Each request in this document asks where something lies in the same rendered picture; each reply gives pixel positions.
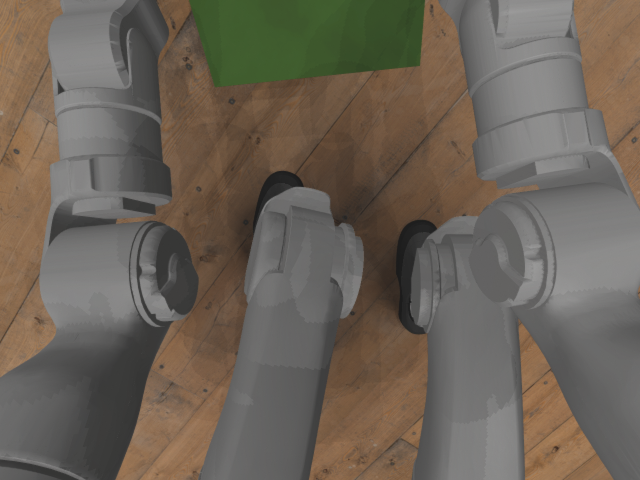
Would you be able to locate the left robot upper arm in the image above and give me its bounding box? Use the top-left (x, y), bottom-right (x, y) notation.
top-left (0, 221), bottom-right (199, 480)

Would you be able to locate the robot right forearm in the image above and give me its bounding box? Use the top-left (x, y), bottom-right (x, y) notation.
top-left (438, 0), bottom-right (640, 211)

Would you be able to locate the robot left shin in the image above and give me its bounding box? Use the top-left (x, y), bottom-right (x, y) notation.
top-left (244, 187), bottom-right (333, 304)

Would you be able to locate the robot shin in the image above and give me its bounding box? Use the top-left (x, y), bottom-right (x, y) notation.
top-left (244, 187), bottom-right (333, 304)
top-left (410, 216), bottom-right (478, 327)

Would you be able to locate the robot right shin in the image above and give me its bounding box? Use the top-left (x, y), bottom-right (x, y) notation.
top-left (410, 216), bottom-right (478, 327)

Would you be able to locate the carton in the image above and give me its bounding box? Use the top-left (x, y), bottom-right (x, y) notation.
top-left (189, 0), bottom-right (425, 87)

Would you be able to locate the right robot upper arm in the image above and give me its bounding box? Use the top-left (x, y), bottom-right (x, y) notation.
top-left (469, 182), bottom-right (640, 480)

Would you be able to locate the robot left forearm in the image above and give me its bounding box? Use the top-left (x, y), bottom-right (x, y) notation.
top-left (39, 0), bottom-right (172, 314)

